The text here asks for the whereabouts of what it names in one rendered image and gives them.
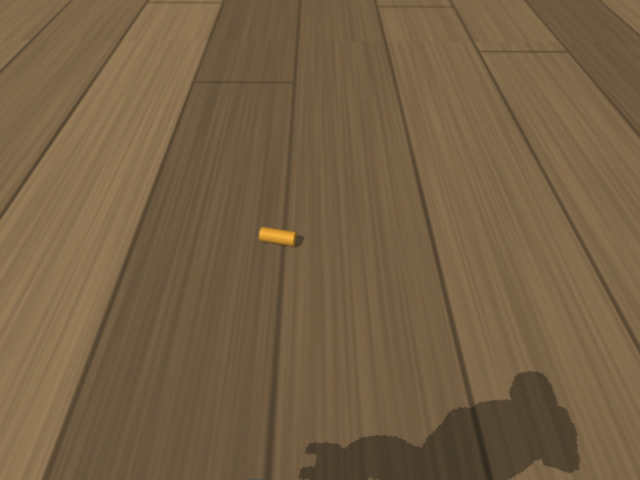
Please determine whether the can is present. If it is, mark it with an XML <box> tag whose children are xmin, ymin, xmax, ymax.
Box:
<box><xmin>259</xmin><ymin>227</ymin><xmax>297</xmax><ymax>247</ymax></box>

